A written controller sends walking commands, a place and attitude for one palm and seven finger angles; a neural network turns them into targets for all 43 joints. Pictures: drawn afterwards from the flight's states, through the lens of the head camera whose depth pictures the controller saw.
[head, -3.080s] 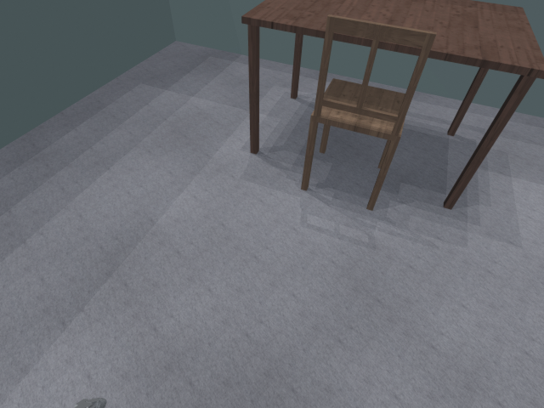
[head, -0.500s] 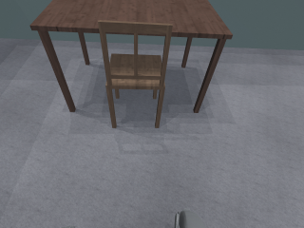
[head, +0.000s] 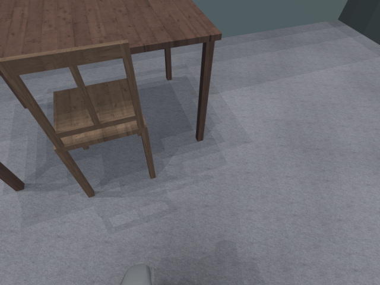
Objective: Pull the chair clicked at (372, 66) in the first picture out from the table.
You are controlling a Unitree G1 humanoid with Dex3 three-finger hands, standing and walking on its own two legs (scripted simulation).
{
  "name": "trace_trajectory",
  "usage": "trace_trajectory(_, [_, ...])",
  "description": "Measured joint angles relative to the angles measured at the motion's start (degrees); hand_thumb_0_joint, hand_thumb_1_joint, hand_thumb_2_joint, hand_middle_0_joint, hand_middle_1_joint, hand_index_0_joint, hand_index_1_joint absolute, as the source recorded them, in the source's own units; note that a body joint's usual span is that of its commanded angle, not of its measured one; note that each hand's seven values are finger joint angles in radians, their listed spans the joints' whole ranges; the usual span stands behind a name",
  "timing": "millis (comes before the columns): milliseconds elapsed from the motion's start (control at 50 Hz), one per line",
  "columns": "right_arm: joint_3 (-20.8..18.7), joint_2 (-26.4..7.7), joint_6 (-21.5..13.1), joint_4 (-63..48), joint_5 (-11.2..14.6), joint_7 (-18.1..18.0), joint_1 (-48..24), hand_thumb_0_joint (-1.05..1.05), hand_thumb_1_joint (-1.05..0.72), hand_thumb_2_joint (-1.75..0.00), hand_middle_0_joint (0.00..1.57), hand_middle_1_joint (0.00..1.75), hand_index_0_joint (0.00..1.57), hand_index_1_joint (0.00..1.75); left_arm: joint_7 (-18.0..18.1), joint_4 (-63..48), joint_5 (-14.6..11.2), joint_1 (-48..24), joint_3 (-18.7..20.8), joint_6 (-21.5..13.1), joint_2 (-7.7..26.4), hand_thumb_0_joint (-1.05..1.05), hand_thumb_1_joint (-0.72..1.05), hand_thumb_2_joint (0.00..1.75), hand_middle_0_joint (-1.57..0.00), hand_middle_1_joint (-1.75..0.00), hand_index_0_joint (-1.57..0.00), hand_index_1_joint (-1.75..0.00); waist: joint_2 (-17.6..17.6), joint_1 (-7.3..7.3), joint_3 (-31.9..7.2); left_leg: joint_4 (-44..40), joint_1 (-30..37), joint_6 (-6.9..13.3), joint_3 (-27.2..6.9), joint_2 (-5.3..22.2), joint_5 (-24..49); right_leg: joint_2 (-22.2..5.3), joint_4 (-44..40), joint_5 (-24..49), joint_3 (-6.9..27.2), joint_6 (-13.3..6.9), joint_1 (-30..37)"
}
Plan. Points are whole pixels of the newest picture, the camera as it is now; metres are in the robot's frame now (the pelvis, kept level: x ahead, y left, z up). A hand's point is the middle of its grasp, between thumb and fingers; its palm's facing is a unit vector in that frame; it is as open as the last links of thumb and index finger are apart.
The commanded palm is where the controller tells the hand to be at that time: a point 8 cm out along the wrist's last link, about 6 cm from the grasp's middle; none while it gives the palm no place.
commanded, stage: turn to face it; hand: left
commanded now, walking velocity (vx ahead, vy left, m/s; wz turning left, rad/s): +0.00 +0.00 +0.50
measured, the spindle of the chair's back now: (86, 97) +0.72 +0.38 -0.09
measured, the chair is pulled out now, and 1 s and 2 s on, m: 0.00 0.00 0.00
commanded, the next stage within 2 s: take the last steps up to it in 0.66 s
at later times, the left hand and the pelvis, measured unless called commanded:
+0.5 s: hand out of the picture +0.10 +0.24 -0.17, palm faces +0.20 -0.96 -0.21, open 7.3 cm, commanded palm none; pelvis +0.08 +0.05 +0.01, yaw +9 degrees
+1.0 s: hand out of the picture +0.04 +0.20 -0.17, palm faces +0.39 -0.90 -0.20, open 7.3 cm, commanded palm none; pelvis +0.10 +0.02 +0.00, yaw +19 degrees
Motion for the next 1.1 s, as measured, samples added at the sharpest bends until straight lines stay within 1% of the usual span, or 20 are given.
trace_trajectory(60, [0.36,-0.09,-0.28,-0.05,0.24,0.10,-1.76,0.01,-0.91,-0.89,0.20,0.30,0.20,0.30,0.19,1.00,0.14,0.58,-0.39,0.11,0.19,0.00,0.93,0.89,-0.20,-0.30,-0.20,-0.30,0.05,1.12,-1.26,-10.65,2.21,0.48,0.73,-1.37,1.19,-0.42,-0.86,-1.42,0.04,1.01,2.62])
trace_trajectory(140, [1.13,-0.04,-0.67,1.65,0.36,0.29,-1.23,0.00,-0.91,-0.90,0.20,0.30,0.20,0.30,0.56,1.67,-0.23,1.52,-1.08,0.41,-0.22,0.00,0.92,0.89,-0.20,-0.30,-0.20,-0.30,0.21,2.63,-2.97,-25.40,10.66,1.68,1.41,-4.08,6.65,-1.09,1.47,-5.79,-1.58,3.02,5.93])
trace_trajectory(180, [1.58,1.03,-0.45,2.80,0.09,0.36,-0.93,0.00,-0.91,-0.90,0.20,0.30,0.20,0.30,0.84,2.06,-0.47,1.63,-1.13,0.97,0.08,0.00,0.92,0.89,-0.20,-0.29,-0.20,-0.30,-1.99,3.34,-3.43,-25.05,11.77,4.19,1.77,-6.23,3.20,-3.22,5.35,-9.85,-1.74,4.12,5.67])
trace_trajectory(220, [1.92,1.90,-0.04,3.27,-0.04,0.02,-1.02,0.00,-0.92,-0.89,0.20,0.30,0.20,0.30,1.13,2.57,-0.57,1.93,-1.20,1.57,-0.03,0.00,0.92,0.89,-0.20,-0.29,-0.20,-0.30,-3.17,3.95,-3.55,-25.84,12.83,5.74,2.38,-7.56,2.15,-4.12,12.45,-15.93,-0.51,4.83,3.22])
trace_trajectory(280, [1.61,1.65,0.30,2.83,-0.04,-0.60,-1.40,0.00,-0.94,-0.89,0.20,0.30,0.21,0.30,0.98,3.30,-0.48,2.07,-1.25,2.29,-0.71,0.00,0.92,0.89,-0.20,-0.29,-0.20,-0.30,-2.94,3.62,-3.06,-29.67,14.57,6.66,2.12,-8.95,3.92,-4.86,22.13,-17.71,0.88,5.41,-1.25])
trace_trajectory(360, [1.41,0.94,0.97,2.56,0.09,-0.44,-1.35,0.00,-0.94,-0.89,0.20,0.30,0.21,0.30,0.88,3.17,-0.44,2.29,-0.98,2.93,-1.10,0.00,0.91,0.89,-0.20,-0.29,-0.20,-0.30,-2.57,3.41,-2.45,-34.27,16.31,7.13,1.42,-10.39,6.16,-6.12,25.34,-15.11,2.25,6.25,-4.83])
trace_trajectory(520, [0.33,-0.22,2.61,2.60,-0.05,-0.03,0.05,0.00,-0.92,-0.89,0.20,0.30,0.21,0.30,1.23,1.66,-0.44,1.65,-0.34,3.96,-0.87,0.00,0.91,0.89,-0.20,-0.29,-0.20,-0.30,-1.14,2.27,-1.55,-36.08,16.56,6.37,-1.45,-12.06,7.52,-6.23,19.33,-13.51,3.16,6.50,-4.85])
trace_trajectory(580, [-0.11,-0.74,3.15,2.80,-0.04,0.12,0.60,0.01,-0.91,-0.89,0.20,0.30,0.21,0.30,1.38,0.83,-0.58,1.42,-0.39,3.57,-0.90,0.00,0.91,0.89,-0.20,-0.29,-0.20,-0.30,-0.38,1.97,-1.49,-35.03,15.89,5.50,-2.60,-12.48,7.31,-5.45,12.62,-10.75,2.94,6.15,-2.11])
trace_trajectory(620, [-0.36,-1.02,3.44,2.86,0.26,0.29,1.20,0.01,-0.91,-0.89,0.20,0.30,0.21,0.30,1.53,0.15,-0.53,1.79,-0.54,2.87,-0.80,0.00,0.91,0.89,-0.20,-0.29,-0.20,-0.30,-0.37,2.15,-1.90,-32.95,14.75,4.64,-3.12,-13.06,6.47,-5.35,4.51,-6.23,2.75,5.59,1.26])
trace_trajectory(640, [-0.57,-1.43,3.63,3.04,0.51,0.38,1.22,0.01,-0.91,-0.89,0.20,0.30,0.21,0.30,1.70,0.25,-0.31,1.74,-0.64,2.54,-1.19,0.00,0.91,0.89,-0.20,-0.29,-0.20,-0.30,0.56,2.22,-1.78,-30.91,14.02,4.32,-3.64,-12.68,4.67,-4.86,3.85,-5.31,2.17,4.56,1.68])
trace_trajectory(660, [-0.82,-1.73,4.00,3.17,0.58,0.44,1.36,0.01,-0.91,-0.89,0.20,0.30,0.21,0.30,1.69,0.17,-0.16,1.82,-0.89,2.49,-1.51,0.00,0.91,0.89,-0.20,-0.29,-0.20,-0.30,1.24,2.11,-1.79,-27.73,13.08,4.02,-3.87,-12.47,0.40,-4.67,4.08,-5.23,1.39,3.63,1.92])
trace_trajectory(700, [-1.21,-2.03,4.80,3.41,0.42,0.59,1.57,0.01,-0.91,-0.89,0.20,0.30,0.20,0.30,1.64,-0.21,-0.06,2.19,-1.18,2.46,-1.93,0.00,0.91,0.89,-0.20,-0.29,-0.20,-0.30,1.41,2.12,-2.09,-18.16,10.43,3.65,-3.48,-12.39,-5.53,-5.09,3.37,-5.22,0.07,2.51,2.82])
trace_trajectory(760, [-1.61,-2.46,5.05,3.52,0.39,0.84,1.36,0.01,-0.91,-0.89,0.20,0.30,0.20,0.30,1.65,-0.46,0.03,2.42,-1.42,2.42,-2.52,0.00,0.91,0.89,-0.20,-0.29,-0.20,-0.30,1.32,2.08,-2.01,-6.09,7.78,2.88,-2.50,-11.14,-6.15,-5.60,0.93,-4.19,-1.54,2.01,4.35])
trace_trajectory(800, [-1.64,-2.52,4.92,3.50,0.38,0.82,1.20,0.01,-0.91,-0.89,0.20,0.30,0.20,0.30,1.59,-0.44,0.16,2.38,-1.55,2.24,-2.77,0.00,0.91,0.89,-0.20,-0.30,-0.20,-0.30,0.88,2.11,-1.85,-4.53,8.25,2.34,-1.90,-10.12,-6.35,-6.08,-0.12,-3.69,-2.41,1.96,4.89])
trace_trajectory(840, [-1.48,-2.42,4.70,3.62,0.26,0.81,1.13,0.01,-0.91,-0.89,0.20,0.30,0.20,0.30,1.46,-0.22,0.31,2.48,-1.60,1.79,-2.90,0.00,0.91,0.89,-0.20,-0.30,-0.20,-0.30,0.33,2.43,-1.83,-7.47,10.25,2.12,-1.29,-9.16,-7.01,-6.54,-0.95,-3.43,-3.24,2.00,5.35])
trace_trajectory(900, [-1.08,-2.09,4.10,3.99,0.02,1.01,1.02,0.01,-0.91,-0.90,0.20,0.30,0.20,0.30,1.02,0.46,0.51,3.35,-1.49,0.96,-2.42,0.00,0.92,0.89,-0.20,-0.30,-0.20,-0.30,-0.44,3.46,-2.22,-14.75,14.08,2.74,-0.36,-8.11,-7.99,-6.95,-1.60,-3.43,-4.29,2.18,5.59])
trace_trajectory(980, [-0.20,-1.42,2.17,4.12,-0.15,1.02,1.17,0.01,-0.91,-0.90,0.20,0.30,0.20,0.30,0.32,2.56,0.20,6.04,-1.38,0.77,-1.52,0.00,0.92,0.89,-0.20,-0.30,-0.20,-0.30,-1.11,4.49,-3.31,-29.15,21.31,4.07,1.39,-7.65,-4.85,-6.98,0.13,-5.02,-5.30,3.00,5.07])
trace_trajectory(1000, [0.04,-1.49,1.38,3.97,-0.20,0.90,1.46,0.01,-0.91,-0.90,0.20,0.30,0.20,0.30,0.14,3.14,-0.02,6.98,-1.36,0.94,-1.46,0.00,0.92,0.89,-0.20,-0.30,-0.20,-0.30,-0.57,4.46,-3.82,-32.82,23.09,4.71,0.84,-7.26,-4.03,-6.53,1.85,-6.09,-5.67,3.31,4.25])
trace_trajectory(1060, [0.69,0.47,0.02,4.30,-0.54,0.34,1.97,0.01,-0.91,-0.90,0.20,0.30,0.20,0.30,-0.31,5.59,0.11,8.57,-0.93,2.31,-0.20,0.00,0.92,0.89,-0.20,-0.30,-0.20,-0.30,-3.12,4.15,-3.84,-32.51,24.09,3.36,1.66,-8.13,-3.88,-6.88,13.78,-12.94,-2.62,3.43,-0.49])
trace_trajectory(1100, [1.01,1.42,-0.71,4.33,-0.53,-0.13,3.46,0.01,-0.91,-0.89,0.20,0.30,0.20,0.30,-0.81,6.61,0.25,8.87,-0.64,2.91,0.09,0.00,0.92,0.89,-0.20,-0.29,-0.20,-0.30,-3.64,3.62,-3.70,-34.70,26.16,2.98,1.93,-8.22,-3.50,-6.69,22.69,-12.93,-1.12,3.47,-4.71])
